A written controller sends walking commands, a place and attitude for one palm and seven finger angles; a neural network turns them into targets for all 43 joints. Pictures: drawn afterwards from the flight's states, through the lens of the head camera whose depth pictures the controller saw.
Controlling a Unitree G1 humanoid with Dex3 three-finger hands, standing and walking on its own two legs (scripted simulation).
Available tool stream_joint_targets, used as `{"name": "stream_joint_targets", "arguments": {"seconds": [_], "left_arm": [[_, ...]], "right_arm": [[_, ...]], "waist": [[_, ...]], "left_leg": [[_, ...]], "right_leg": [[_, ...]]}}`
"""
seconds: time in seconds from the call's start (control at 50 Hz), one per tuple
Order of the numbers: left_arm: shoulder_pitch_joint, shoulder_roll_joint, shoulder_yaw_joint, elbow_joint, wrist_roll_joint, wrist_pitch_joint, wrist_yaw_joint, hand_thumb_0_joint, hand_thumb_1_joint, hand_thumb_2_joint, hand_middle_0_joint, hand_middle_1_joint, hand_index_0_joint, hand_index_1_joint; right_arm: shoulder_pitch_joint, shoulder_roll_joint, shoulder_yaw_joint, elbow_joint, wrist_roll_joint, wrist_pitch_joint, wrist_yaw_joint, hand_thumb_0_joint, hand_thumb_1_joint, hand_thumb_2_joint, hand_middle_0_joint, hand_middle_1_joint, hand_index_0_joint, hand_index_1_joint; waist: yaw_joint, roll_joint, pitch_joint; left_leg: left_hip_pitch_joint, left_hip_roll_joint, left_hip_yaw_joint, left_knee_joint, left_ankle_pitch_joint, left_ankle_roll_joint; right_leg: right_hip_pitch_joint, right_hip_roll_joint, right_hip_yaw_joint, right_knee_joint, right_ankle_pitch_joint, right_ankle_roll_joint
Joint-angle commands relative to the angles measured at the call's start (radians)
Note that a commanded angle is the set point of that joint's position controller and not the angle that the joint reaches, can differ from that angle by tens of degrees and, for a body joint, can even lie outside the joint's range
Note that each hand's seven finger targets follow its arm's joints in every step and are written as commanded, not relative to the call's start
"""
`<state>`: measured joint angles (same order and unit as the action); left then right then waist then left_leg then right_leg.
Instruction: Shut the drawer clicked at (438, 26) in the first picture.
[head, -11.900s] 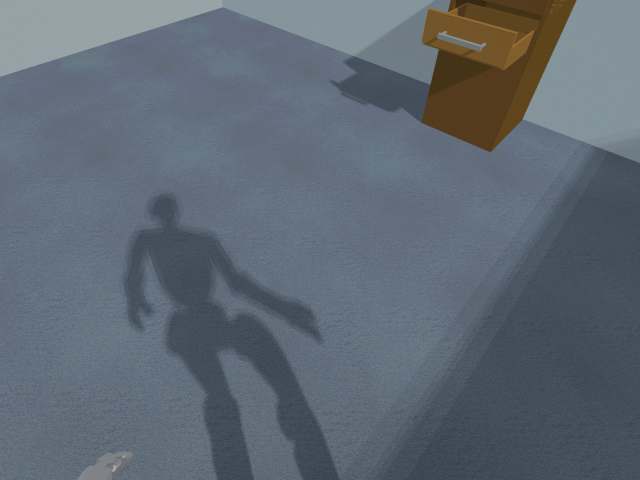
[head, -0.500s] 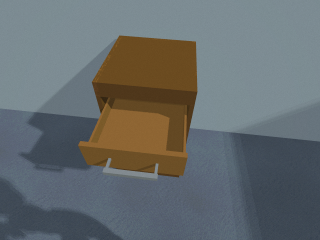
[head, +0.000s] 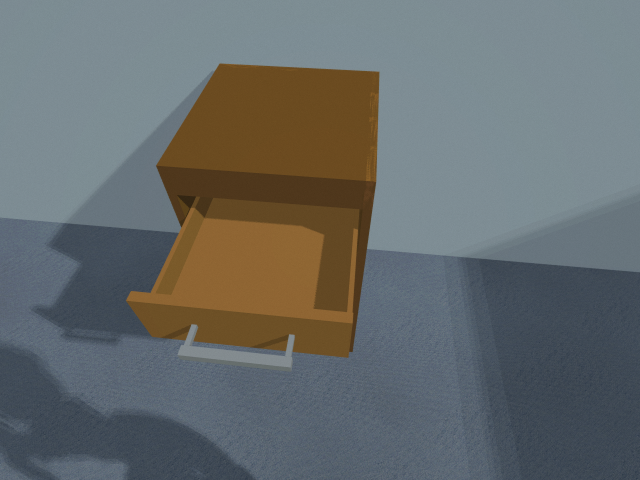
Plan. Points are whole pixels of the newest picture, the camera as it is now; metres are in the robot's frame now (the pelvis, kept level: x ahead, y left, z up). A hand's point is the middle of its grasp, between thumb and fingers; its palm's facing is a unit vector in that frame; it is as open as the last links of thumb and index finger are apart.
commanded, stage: come to a stop and stand still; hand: left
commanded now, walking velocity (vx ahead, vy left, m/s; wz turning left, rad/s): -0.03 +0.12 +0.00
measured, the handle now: (238, 347) +0.35 +0.17 -0.16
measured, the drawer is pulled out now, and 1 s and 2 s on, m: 0.26 0.26 0.26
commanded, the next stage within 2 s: look again from close up in 0.80 s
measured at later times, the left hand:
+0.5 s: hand out of the picture -0.04 +0.19 -0.17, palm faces +0.01 -0.98 -0.18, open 7.4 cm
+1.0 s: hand out of the picture -0.02 +0.17 -0.17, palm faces +0.01 -0.98 -0.18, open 7.4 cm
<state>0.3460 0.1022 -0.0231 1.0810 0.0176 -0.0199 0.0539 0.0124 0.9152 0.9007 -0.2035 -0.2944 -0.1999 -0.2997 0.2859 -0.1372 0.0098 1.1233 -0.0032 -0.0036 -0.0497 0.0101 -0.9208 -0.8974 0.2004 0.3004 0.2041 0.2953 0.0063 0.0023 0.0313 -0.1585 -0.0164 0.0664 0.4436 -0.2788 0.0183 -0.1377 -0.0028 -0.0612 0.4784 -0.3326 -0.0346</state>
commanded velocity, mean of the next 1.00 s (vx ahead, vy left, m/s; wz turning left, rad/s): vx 0.04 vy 0.01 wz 0.00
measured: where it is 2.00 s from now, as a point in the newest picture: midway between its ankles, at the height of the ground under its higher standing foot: outside the picture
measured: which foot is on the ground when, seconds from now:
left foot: down 0.00-1.00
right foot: down 0.00-1.00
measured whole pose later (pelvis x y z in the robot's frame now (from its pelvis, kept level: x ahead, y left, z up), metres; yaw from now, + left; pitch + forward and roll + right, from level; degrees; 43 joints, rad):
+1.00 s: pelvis +0.00 +0.01 +0.00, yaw +0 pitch +0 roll +1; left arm 0.34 0.13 -0.03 1.07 0.02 -0.02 0.04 0.01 0.91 0.90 -0.20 -0.29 -0.20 -0.30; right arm 0.31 -0.14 0.01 1.10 -0.02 -0.03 -0.03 0.02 -0.92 -0.90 0.20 0.30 0.20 0.30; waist 0.00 0.00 0.02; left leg -0.18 -0.04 0.07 0.46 -0.28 0.04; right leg -0.16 -0.02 -0.06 0.50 -0.34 -0.01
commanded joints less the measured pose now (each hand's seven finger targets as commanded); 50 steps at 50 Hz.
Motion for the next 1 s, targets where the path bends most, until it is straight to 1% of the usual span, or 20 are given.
{"name": "stream_joint_targets", "arguments": {"seconds": [0.0,0.06,0.18,0.22,0.28,0.32,0.38,0.42,0.48,0.52,0.56,0.6,0.76,0.86,0.88,0.9,0.92,0.94,0.96,0.98], "left_arm": [[0.102,0.164,0.044,-0.035,-0.008,-0.003,0.015,0.0,0.9,0.9,-0.2,-0.3,-0.2,-0.3],[0.074,0.165,0.044,-0.046,-0.006,0.003,0.013,0.0,0.9,0.9,-0.2,-0.3,-0.2,-0.3],[0.008,0.16,0.035,-0.061,-0.001,0.009,-0.004,0.0,0.9,0.9,-0.2,-0.3,-0.2,-0.3],[0.01,0.171,0.038,-0.062,0.003,0.012,-0.012,0.0,0.9,0.9,-0.2,-0.3,-0.2,-0.3],[0.003,0.186,0.046,-0.066,0.004,0.017,-0.019,0.0,0.9,0.9,-0.2,-0.3,-0.2,-0.3],[0.006,0.172,0.045,-0.072,0.003,0.016,-0.023,0.0,0.9,0.9,-0.2,-0.3,-0.2,-0.3],[0.037,0.13,0.031,-0.06,0.003,0.007,-0.028,0.0,0.9,0.9,-0.2,-0.3,-0.2,-0.3],[0.071,0.107,0.019,-0.042,0.002,-0.001,-0.027,0.0,0.9,0.9,-0.2,-0.3,-0.2,-0.3],[0.09,0.104,0.013,-0.017,-0.004,-0.008,-0.022,0.0,0.9,0.9,-0.2,-0.3,-0.2,-0.3],[0.108,0.098,0.012,-0.001,-0.009,-0.012,-0.015,0.0,0.9,0.9,-0.2,-0.3,-0.2,-0.3],[0.12,0.096,0.012,0.008,-0.014,-0.016,-0.01,0.0,0.9,0.9,-0.2,-0.3,-0.2,-0.3],[0.115,0.093,0.011,0.01,-0.016,-0.016,-0.006,0.0,0.9,0.9,-0.2,-0.3,-0.2,-0.3],[0.12,0.077,0.014,0.015,-0.015,-0.01,0.0,0.0,0.9,0.9,-0.2,-0.3,-0.2,-0.3],[0.118,0.074,0.015,0.015,-0.012,-0.009,-0.001,0.0,0.9,0.9,-0.2,-0.3,-0.2,-0.3],[0.022,0.246,0.021,-0.071,-0.015,-0.021,-0.013,0.0,0.9,0.9,-0.2,-0.3,-0.2,-0.3],[0.04,0.139,0.021,-0.066,-0.008,-0.009,-0.008,0.0,0.9,0.9,-0.2,-0.3,-0.2,-0.3],[0.062,0.114,0.015,-0.05,-0.007,-0.012,-0.008,0.0,0.9,0.9,-0.2,-0.3,-0.2,-0.3],[0.081,0.12,0.009,-0.047,-0.006,-0.018,-0.007,0.0,0.9,0.9,-0.2,-0.3,-0.2,-0.3],[0.081,0.128,0.013,-0.045,-0.005,-0.021,-0.007,0.0,0.9,0.9,-0.2,-0.3,-0.2,-0.3],[0.062,0.152,0.016,-0.049,-0.003,-0.021,-0.007,0.0,0.9,0.9,-0.2,-0.3,-0.2,-0.3]], "right_arm": [[0.051,-0.082,-0.027,-0.056,0.004,0.003,0.007,0.0,-0.9,-0.9,0.2,0.3,0.2,0.3],[0.026,-0.085,-0.028,-0.07,0.003,0.011,0.012,0.0,-0.9,-0.9,0.2,0.3,0.2,0.3],[0.019,-0.097,-0.022,-0.06,-0.009,0.019,0.03,0.0,-0.9,-0.9,0.2,0.3,0.2,0.3],[0.034,-0.109,-0.023,-0.061,-0.016,0.021,0.036,0.0,-0.9,-0.9,0.2,0.3,0.2,0.3],[0.073,-0.109,-0.025,-0.052,-0.022,0.019,0.038,0.0,-0.9,-0.9,0.2,0.3,0.2,0.3],[0.094,-0.111,-0.022,-0.048,-0.023,0.01,0.038,0.0,-0.9,-0.9,0.2,0.3,0.2,0.3],[0.101,-0.118,-0.018,-0.036,-0.015,-0.007,0.032,0.0,-0.9,-0.9,0.2,0.3,0.2,0.3],[0.1,-0.12,-0.014,-0.027,-0.008,-0.022,0.028,0.0,-0.9,-0.9,0.2,0.3,0.2,0.3],[0.118,-0.095,-0.003,-0.009,-0.001,-0.035,0.021,0.0,-0.9,-0.9,0.2,0.3,0.2,0.3],[0.144,-0.082,0.001,0.01,0.0,-0.043,0.016,0.0,-0.9,-0.9,0.2,0.3,0.2,0.3],[0.165,-0.076,0.005,0.023,0.001,-0.047,0.011,0.0,-0.9,-0.9,0.2,0.3,0.2,0.3],[0.173,-0.072,0.006,0.034,0.002,-0.048,0.007,0.0,-0.9,-0.9,0.2,0.3,0.2,0.3],[0.167,-0.051,0.003,0.045,0.003,-0.044,0.002,0.0,-0.9,-0.9,0.2,0.3,0.2,0.3],[0.15,-0.048,0.001,0.033,0.003,-0.04,0.004,0.0,-0.9,-0.9,0.2,0.3,0.2,0.3],[0.034,-0.153,-0.021,-0.096,-0.008,-0.031,0.024,0.0,-0.9,-0.9,0.2,0.3,0.2,0.3],[0.082,-0.097,-0.034,-0.091,-0.024,-0.047,0.013,0.0,-0.9,-0.9,0.2,0.3,0.2,0.3],[0.065,-0.093,-0.031,-0.077,-0.021,-0.045,0.011,0.0,-0.9,-0.9,0.2,0.3,0.2,0.3],[0.045,-0.085,-0.028,-0.088,-0.012,-0.039,0.017,0.0,-0.9,-0.9,0.2,0.3,0.2,0.3],[0.033,-0.081,-0.028,-0.097,-0.007,-0.033,0.023,0.0,-0.9,-0.9,0.2,0.3,0.2,0.3],[0.032,-0.085,-0.03,-0.106,-0.01,-0.029,0.026,0.0,-0.9,-0.9,0.2,0.3,0.2,0.3]], "waist": [[0.007,-0.067,-0.026],[0.004,-0.082,-0.015],[-0.007,-0.042,0.114],[-0.007,-0.059,0.152],[-0.016,-0.056,0.151],[-0.019,-0.007,0.139],[-0.004,0.073,0.117],[0.01,0.083,0.082],[0.015,0.024,0.068],[0.009,-0.011,0.027],[0.004,-0.022,-0.012],[0.001,-0.034,-0.01],[-0.002,0.002,0.037],[-0.003,-0.015,0.066],[-0.024,0.042,0.14],[-0.02,0.097,0.07],[0.002,0.064,0.046],[0.008,0.022,0.03],[0.005,-0.008,0.028],[-0.006,-0.025,0.018]], "left_leg": [[-0.035,0.095,-0.052,0.022,0.324,-0.002],[-0.034,0.085,-0.05,0.014,0.239,-0.006],[-0.02,0.075,-0.079,-0.061,0.034,0.007],[-0.042,0.057,-0.078,-0.051,-0.062,0.013],[-0.045,0.049,-0.074,-0.043,-0.137,0.022],[-0.057,0.07,-0.115,-0.096,-0.174,0.035],[-0.081,0.137,-0.21,-0.202,-0.206,0.067],[-0.083,0.164,-0.236,-0.222,-0.121,0.081],[-0.059,0.142,-0.184,-0.16,0.143,0.073],[0.008,0.122,-0.14,-0.093,0.332,0.06],[0.046,0.117,-0.123,-0.062,0.427,0.054],[0.054,0.118,-0.12,-0.054,0.487,0.048],[0.056,0.116,-0.116,-0.077,0.45,0.043],[0.039,0.114,-0.121,-0.092,0.378,0.044],[0.024,0.054,-0.142,-0.082,0.338,0.032],[-0.027,0.139,-0.166,-0.082,0.26,0.028],[-0.058,0.132,-0.174,-0.078,0.225,0.04],[-0.047,0.113,-0.159,-0.054,0.185,0.036],[-0.053,0.096,-0.143,-0.031,0.131,0.029],[-0.043,0.093,-0.141,-0.012,0.15,0.029]], "right_leg": [[0.053,-0.206,0.148,-0.005,0.815,-0.046],[0.026,-0.215,0.163,-0.036,0.68,-0.059],[-0.146,-0.152,0.156,-0.192,0.003,-0.039],[-0.194,-0.141,0.17,-0.242,-0.205,-0.042],[-0.228,-0.135,0.171,-0.256,-0.333,-0.052],[-0.227,-0.103,0.133,-0.2,-0.302,-0.041],[-0.16,-0.051,0.05,-0.087,-0.101,-0.024],[-0.093,-0.051,0.027,-0.056,0.023,-0.015],[-0.039,-0.071,0.047,-0.081,0.141,-0.015],[-0.023,-0.091,0.063,-0.085,0.24,-0.018],[0.0,-0.105,0.069,-0.084,0.329,-0.019],[0.012,-0.108,0.068,-0.08,0.387,-0.018],[-0.006,-0.106,0.074,-0.1,0.337,-0.015],[-0.024,-0.106,0.079,-0.119,0.3,-0.013],[-0.18,-0.046,0.086,-0.041,0.18,-0.03],[-0.162,-0.07,0.069,0.012,0.044,-0.021],[-0.113,-0.073,0.069,-0.018,0.1,-0.026],[-0.092,-0.088,0.089,-0.058,0.143,-0.03],[-0.097,-0.101,0.111,-0.08,0.145,-0.03],[-0.095,-0.106,0.121,-0.077,0.173,-0.034]]}}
